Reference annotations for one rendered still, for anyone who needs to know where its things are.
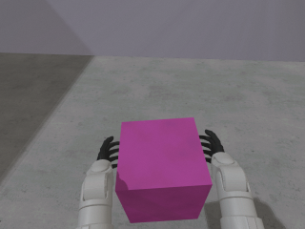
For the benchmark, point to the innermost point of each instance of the left robot hand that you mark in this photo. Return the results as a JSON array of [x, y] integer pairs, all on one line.
[[105, 151]]

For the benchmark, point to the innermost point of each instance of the right robot hand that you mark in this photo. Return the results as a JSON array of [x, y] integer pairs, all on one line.
[[214, 145]]

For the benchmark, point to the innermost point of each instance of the robot left forearm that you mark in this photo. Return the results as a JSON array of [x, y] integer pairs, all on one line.
[[95, 203]]

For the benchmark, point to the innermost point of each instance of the carton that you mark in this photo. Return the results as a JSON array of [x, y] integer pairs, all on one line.
[[162, 173]]

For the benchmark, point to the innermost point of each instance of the robot right forearm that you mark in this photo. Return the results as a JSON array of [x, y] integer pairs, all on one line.
[[234, 194]]

